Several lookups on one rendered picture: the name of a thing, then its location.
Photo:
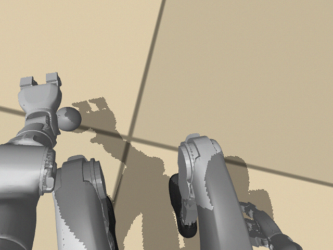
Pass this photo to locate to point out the left robot hand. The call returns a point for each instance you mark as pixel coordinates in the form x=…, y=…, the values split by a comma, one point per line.
x=34, y=96

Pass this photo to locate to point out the right robot foot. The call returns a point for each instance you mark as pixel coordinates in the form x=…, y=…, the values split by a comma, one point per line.
x=176, y=201

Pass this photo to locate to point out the left robot foot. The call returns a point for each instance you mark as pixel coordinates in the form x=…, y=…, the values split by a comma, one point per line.
x=112, y=224

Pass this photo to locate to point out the ball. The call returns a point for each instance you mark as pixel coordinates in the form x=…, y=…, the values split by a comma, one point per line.
x=69, y=119

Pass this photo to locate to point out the left robot arm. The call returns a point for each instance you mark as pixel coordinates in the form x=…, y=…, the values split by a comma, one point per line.
x=27, y=171

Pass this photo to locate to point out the right robot hand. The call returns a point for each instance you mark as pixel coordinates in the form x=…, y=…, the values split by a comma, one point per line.
x=262, y=228

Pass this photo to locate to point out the right robot arm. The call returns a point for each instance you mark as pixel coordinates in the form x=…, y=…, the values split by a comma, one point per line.
x=282, y=242

